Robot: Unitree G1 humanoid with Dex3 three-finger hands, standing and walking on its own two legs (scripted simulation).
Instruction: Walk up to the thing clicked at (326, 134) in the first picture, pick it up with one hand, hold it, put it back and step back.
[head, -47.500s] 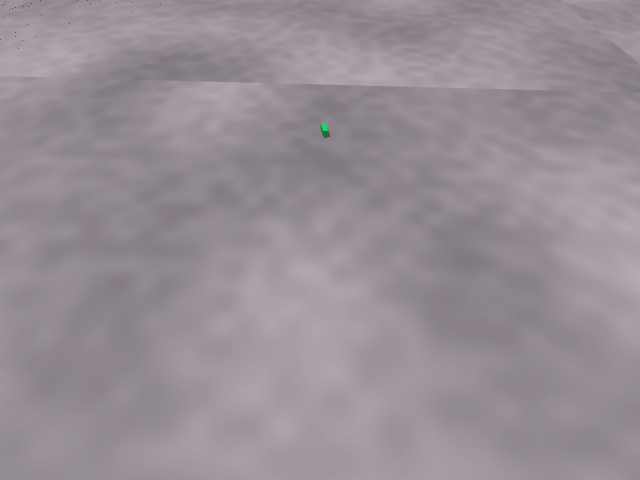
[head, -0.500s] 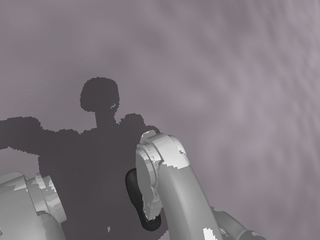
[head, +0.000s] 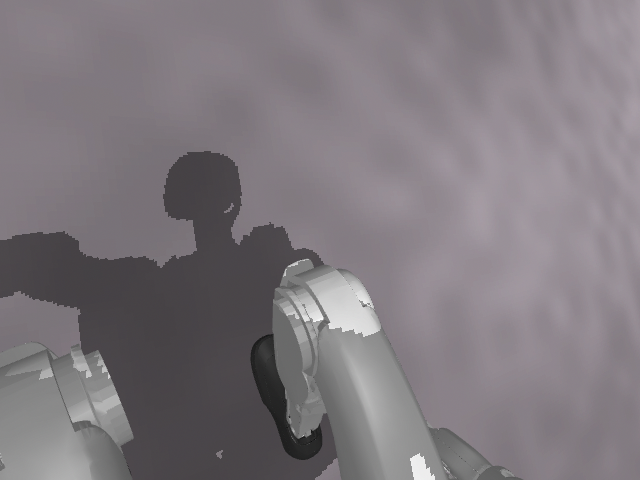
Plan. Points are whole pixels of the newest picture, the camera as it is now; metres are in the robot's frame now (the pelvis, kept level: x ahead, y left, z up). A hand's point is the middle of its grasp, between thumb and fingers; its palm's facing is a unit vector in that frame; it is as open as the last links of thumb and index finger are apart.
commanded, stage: close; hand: left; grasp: from above
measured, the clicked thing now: out of the picture +0.44 +0.35 -0.28
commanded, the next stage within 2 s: settle in 0.90 s
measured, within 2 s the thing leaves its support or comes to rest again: leaves its support in 1.30 s
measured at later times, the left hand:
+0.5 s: hand out of the picture +0.43 +0.34 -0.24, palm faces -0.46 -0.14 -0.88, open 7.0 cm
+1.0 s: hand out of the picture +0.42 +0.35 -0.24, palm faces -0.46 -0.14 -0.88, open 6.1 cm
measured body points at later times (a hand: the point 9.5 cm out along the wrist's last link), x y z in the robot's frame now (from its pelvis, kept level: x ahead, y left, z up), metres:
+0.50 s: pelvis +0.00 +0.00 +0.00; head +0.27 +0.14 +0.33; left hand +0.45 +0.35 -0.19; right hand +0.07 -0.26 -0.06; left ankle +0.06 +0.13 -0.26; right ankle +0.12 -0.13 -0.26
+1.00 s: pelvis +0.00 +0.00 +0.00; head +0.26 +0.14 +0.33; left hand +0.44 +0.35 -0.19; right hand +0.08 -0.26 -0.06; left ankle +0.06 +0.13 -0.26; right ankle +0.12 -0.13 -0.26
